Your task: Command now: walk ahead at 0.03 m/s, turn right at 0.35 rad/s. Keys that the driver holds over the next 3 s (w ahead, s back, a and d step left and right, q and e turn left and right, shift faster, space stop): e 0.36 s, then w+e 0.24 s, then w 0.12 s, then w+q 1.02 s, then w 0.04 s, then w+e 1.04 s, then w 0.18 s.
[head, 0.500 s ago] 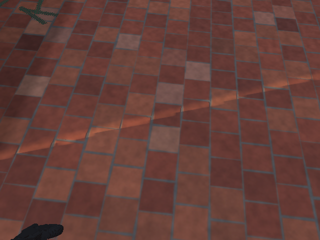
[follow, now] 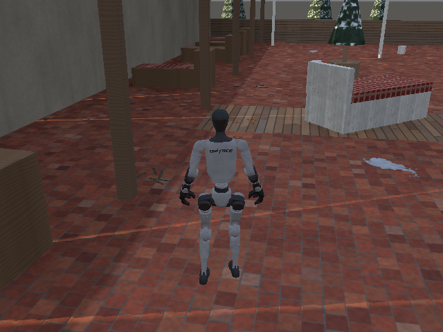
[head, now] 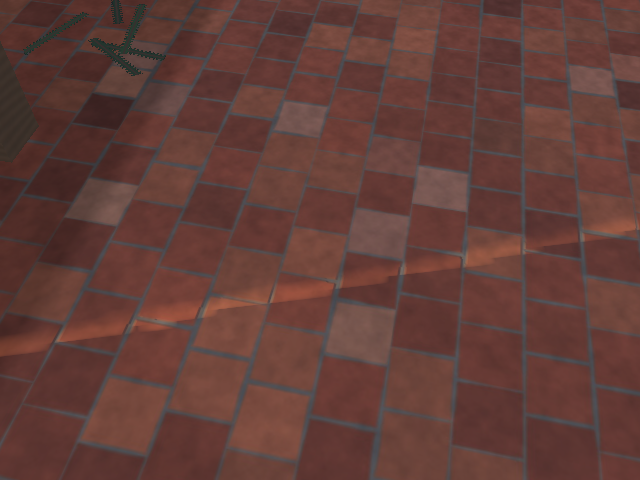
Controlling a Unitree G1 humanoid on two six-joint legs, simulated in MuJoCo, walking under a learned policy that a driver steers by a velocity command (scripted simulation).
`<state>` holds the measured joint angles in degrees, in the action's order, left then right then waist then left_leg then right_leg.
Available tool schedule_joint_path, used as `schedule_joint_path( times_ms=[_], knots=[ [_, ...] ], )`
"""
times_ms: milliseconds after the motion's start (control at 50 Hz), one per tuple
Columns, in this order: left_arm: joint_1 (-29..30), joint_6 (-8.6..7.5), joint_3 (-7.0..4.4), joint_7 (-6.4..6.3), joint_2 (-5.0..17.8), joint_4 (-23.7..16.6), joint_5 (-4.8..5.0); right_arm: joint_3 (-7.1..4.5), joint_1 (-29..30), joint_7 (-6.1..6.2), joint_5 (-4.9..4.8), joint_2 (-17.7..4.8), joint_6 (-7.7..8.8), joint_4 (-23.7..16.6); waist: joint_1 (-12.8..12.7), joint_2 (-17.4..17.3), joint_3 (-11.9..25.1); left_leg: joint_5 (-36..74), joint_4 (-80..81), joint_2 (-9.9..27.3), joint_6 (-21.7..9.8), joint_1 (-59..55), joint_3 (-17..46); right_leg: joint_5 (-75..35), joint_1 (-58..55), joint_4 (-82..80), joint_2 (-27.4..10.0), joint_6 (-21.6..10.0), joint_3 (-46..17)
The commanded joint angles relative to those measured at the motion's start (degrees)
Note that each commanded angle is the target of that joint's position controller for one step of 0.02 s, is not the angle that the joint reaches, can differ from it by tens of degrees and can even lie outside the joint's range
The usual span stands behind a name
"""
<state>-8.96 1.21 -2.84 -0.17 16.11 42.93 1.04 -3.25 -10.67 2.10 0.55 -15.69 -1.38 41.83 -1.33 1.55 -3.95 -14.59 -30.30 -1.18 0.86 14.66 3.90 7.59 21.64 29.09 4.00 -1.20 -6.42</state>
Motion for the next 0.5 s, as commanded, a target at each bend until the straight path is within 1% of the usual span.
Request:
schedule_joint_path(
  times_ms=[20, 40, 60, 80, 100, 120, 140, 180, 200, 220, 240, 260, 280, 300, 320, 340, 360, 380, 400, 420, 440, 460, 480, 500],
  knots=[
    [5.1, -1.0, -1.89, -0.42, 6.47, -6.57, 0.13, -3.41, -4.82, 0.29, 1.22, -10.87, 0.88, -2.04, 2.15, -12.39, 4.92, 1.75, 11.91, 14.01, -10.01, -5.6, 13.1, 16.11, 7.67, 4.96, -0.03, -0.44, -0.04],
    [3.69, -1.32, -2.34, -0.15, 7.09, -6.14, -0.15, -3.2, -1.57, 0.53, 1.86, -10.36, 1.18, -3.6, 2.24, -15.32, 4.76, 11.69, 13.47, 20.09, -13.65, -5.63, 17.35, 21.12, 9.52, 16.21, 0.41, 1.17, 3.0],
    [2.09, -1.18, -3.31, -0.06, 8.72, -5.13, -0.11, -2.82, -0.54, 0.9, 1.98, -9.18, 1.63, -4.49, 2.14, -12.5, 5.47, 21.54, 12.38, 21.75, -15.18, -6.5, 16.99, 24.63, 11.14, 26.55, -0.66, 2.47, 2.25],
    [-0.26, -0.65, -3.77, -0.09, 8.92, -4.16, 0.09, -2.65, 1.34, 1.15, 1.1, -8.76, 2.01, -4.81, 0.82, -9.29, 5.71, 27.14, 10.61, 21.07, -14.42, -7.8, 14.05, 23.74, 12.62, 31.82, -1.53, 3.38, 1.24],
    [-1.27, 0.0, -3.62, -0.17, 7.85, -3.72, 0.15, -2.49, 2.57, 1.19, 0.17, -8.25, 2.28, -4.95, 0.37, -7.93, 5.54, 30.98, 9.16, 19.82, -13.22, -9.55, 10.66, 21.81, 14.31, 33.71, -2.53, 4.28, 1.1],
    [-0.99, 0.5, -3.1, -0.11, 6.26, -3.84, 0.27, -2.46, 2.68, 1.12, -0.36, -8.18, 2.19, -4.66, 0.73, -7.78, 5.07, 32.88, 8.57, 18.28, -12.3, -10.92, 7.64, 19.77, 15.41, 32.65, -3.18, 5.1, 1.98],
    [0.13, 0.77, -2.68, 0.08, 5.3, -4.48, 0.38, -2.62, 2.09, 1.04, -0.48, -8.51, 1.87, -4.27, 1.5, -8.48, 4.81, 33.66, 8.44, 17.17, -12.02, -11.71, 5.31, 18.0, 15.38, 30.62, -3.67, 5.85, 3.52],
    [2.72, 0.94, -1.99, 0.87, 4.35, -6.33, 0.62, -3.01, 1.33, 1.0, -0.4, -9.27, 1.01, -3.87, 3.0, -10.32, 5.64, 32.82, 7.96, 15.97, -11.76, -12.16, 1.8, 15.42, 11.8, 23.97, -4.57, 6.45, 6.25],
    [3.64, 0.98, -1.78, 1.33, 4.27, -7.22, 0.69, -3.26, 1.18, 0.97, -0.37, -9.94, 0.63, -3.84, 3.6, -11.1, 6.22, 32.52, 7.82, 16.08, -11.71, -11.59, 0.65, 14.81, 8.92, 20.4, -4.72, 6.23, 7.36],
    [4.16, 1.03, -1.81, 1.75, 4.7, -7.98, 0.7, -3.55, 0.77, 0.87, -0.46, -10.8, 0.35, -3.66, 4.01, -11.73, 6.64, 32.36, 7.53, 16.65, -11.75, -11.22, 0.17, 14.68, 6.47, 17.39, -4.65, 5.81, 8.42],
    [3.95, 1.12, -2.08, 2.09, 5.54, -8.41, 0.7, -3.77, 0.39, 0.71, -0.7, -11.44, 0.22, -3.44, 4.06, -12.02, 6.91, 31.83, 6.92, 17.25, -11.67, -11.17, 0.0, 14.42, 4.59, 14.68, -4.32, 5.27, 9.4],
    [3.28, 1.25, -2.38, 2.32, 6.26, -8.56, 0.66, -3.9, 0.4, 0.53, -1.12, -11.84, 0.27, -3.28, 3.79, -12.1, 6.98, 30.98, 5.97, 17.76, -11.37, -11.02, -0.16, 13.3, 2.91, 11.59, -3.97, 4.55, 10.19],
    [1.8, 1.39, -2.68, 2.39, 6.62, -8.34, 0.5, -3.94, 1.12, 0.36, -1.71, -12.02, 0.47, -3.2, 2.71, -11.73, 7.02, 29.78, 4.23, 17.82, -10.5, -10.16, -0.89, 10.11, 0.18, 6.99, -3.4, 3.49, 11.14],
    [-0.64, 1.49, -3.09, 2.22, 6.98, -7.62, 0.23, -3.83, 1.68, 0.22, -2.32, -11.65, 0.81, -2.98, 1.18, -10.89, 7.26, 27.62, 1.14, 17.04, -8.75, -8.07, -2.51, 4.69, -4.54, 0.73, -2.24, 1.97, 12.03],
    [-3.09, 1.5, -3.92, 1.52, 8.75, -7.15, -0.06, -3.45, -1.21, -0.2, -2.18, -10.08, 1.46, -1.65, 0.4, -7.15, 8.25, 22.05, -4.99, 14.6, -5.3, -3.98, -5.69, -3.68, -11.91, -5.12, -1.98, -0.12, 9.3],
    [-5.77, 1.45, -5.67, 0.4, 15.36, -7.86, -0.02, -2.69, -2.5, -0.5, 0.23, -7.46, 1.96, -2.48, 0.72, 6.39, 10.63, 2.79, -20.27, 9.35, 0.66, 9.27, -10.65, -25.92, -23.88, -6.37, -13.27, -5.03, -7.31],
    [-6.83, 0.6, -5.93, 0.68, 19.11, -8.81, -1.91, -1.59, 2.41, -0.25, 1.45, -4.99, 2.26, -6.16, -0.95, 16.55, 13.33, -26.66, -32.72, 0.44, 3.71, 22.24, -5.92, -37.93, -25.34, -7.1, -26.59, -18.92, -26.7],
    [-8.26, -0.59, -5.01, 1.09, 15.16, -8.38, -2.05, -2.53, 4.8, -0.2, 0.39, -8.26, 2.18, -5.86, -3.71, 6.95, 15.58, -25.67, -39.76, 2.36, 3.35, 23.43, 0.53, -23.35, -25.1, -9.26, -25.46, -20.86, -24.64],
    [-7.28, -1.47, -4.46, 0.97, 13.32, -7.56, -1.13, -2.86, 4.81, -0.51, -0.87, -8.87, 2.26, -5.85, -2.15, 5.31, 12.32, -20.05, -38.95, 3.69, 1.89, 25.1, 1.1, -4.69, -22.64, -11.13, -21.79, -17.6, -20.87],
    [-5.13, -1.73, -4.1, 0.58, 11.65, -7.36, 0.11, -3.19, 4.75, -0.44, -0.92, -9.1, 2.39, -4.99, -1.16, 2.84, 9.28, -14.49, -35.11, 5.18, 1.12, 26.2, 1.02, 13.46, -20.05, -13.43, -18.56, -14.13, -19.23],
    [-3.16, -1.71, -3.45, 0.16, 10.39, -7.75, 0.56, -3.54, 5.65, -0.3, -0.58, -9.95, 2.48, -5.1, -0.82, 4.3, 6.18, -10.2, -31.48, 5.56, 1.1, 26.4, 0.94, 21.3, -17.17, -15.74, -17.31, -12.77, -19.25],
    [-2.16, -1.66, -3.03, -0.33, 10.09, -8.2, 0.07, -3.49, 5.78, -0.53, -0.36, -9.45, 2.84, -5.11, -0.18, 6.05, 4.81, -6.52, -29.97, 4.87, 1.35, 24.27, 0.42, 23.04, -14.16, -17.43, -15.58, -12.25, -18.55],
    [-2.07, -1.74, -2.93, -0.74, 9.91, -8.54, -0.44, -3.36, 5.22, -0.86, -0.31, -8.7, 3.45, -5.01, 0.24, 6.76, 4.72, -3.75, -27.98, 4.1, 1.66, 22.96, -0.05, 22.25, -13.22, -18.41, -14.64, -12.16, -17.84],
    [-2.39, -1.96, -2.97, -1.06, 9.88, -8.69, -0.68, -3.22, 4.89, -1.13, -0.41, -8.09, 4.13, -4.78, 0.34, 6.46, 4.98, -1.62, -24.84, 3.59, 1.9, 21.98, -0.3, 20.09, -13.2, -18.59, -14.02, -12.09, -16.79]
  ],
)
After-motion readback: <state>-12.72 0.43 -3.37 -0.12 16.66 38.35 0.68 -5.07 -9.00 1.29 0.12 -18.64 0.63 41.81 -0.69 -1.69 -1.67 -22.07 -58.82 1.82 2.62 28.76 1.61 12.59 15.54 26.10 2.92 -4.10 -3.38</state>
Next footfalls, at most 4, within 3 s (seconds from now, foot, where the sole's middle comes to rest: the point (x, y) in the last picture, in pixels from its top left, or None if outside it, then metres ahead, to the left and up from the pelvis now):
0.32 right None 0.05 -0.14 -0.77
0.78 left None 0.24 0.04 -0.77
1.20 right None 0.39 -0.27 -0.77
1.70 left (356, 359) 0.72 -0.05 -0.77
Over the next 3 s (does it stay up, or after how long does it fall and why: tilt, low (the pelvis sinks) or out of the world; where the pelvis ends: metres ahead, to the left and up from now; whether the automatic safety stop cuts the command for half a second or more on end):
stays up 1.29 -0.17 0.01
